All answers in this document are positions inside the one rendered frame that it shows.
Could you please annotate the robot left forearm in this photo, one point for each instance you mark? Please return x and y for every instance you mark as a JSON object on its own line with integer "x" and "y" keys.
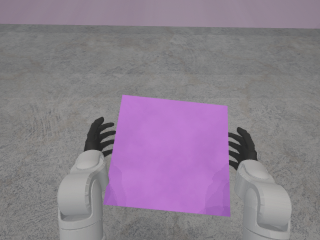
{"x": 79, "y": 198}

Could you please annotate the left robot hand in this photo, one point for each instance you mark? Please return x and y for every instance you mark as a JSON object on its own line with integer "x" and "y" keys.
{"x": 94, "y": 138}

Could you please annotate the robot right forearm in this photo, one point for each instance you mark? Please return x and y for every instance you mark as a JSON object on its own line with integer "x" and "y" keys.
{"x": 267, "y": 206}

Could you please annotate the right robot hand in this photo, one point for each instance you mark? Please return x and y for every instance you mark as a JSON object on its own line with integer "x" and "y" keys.
{"x": 246, "y": 148}

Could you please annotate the carton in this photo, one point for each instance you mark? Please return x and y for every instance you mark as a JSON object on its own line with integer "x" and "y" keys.
{"x": 170, "y": 155}

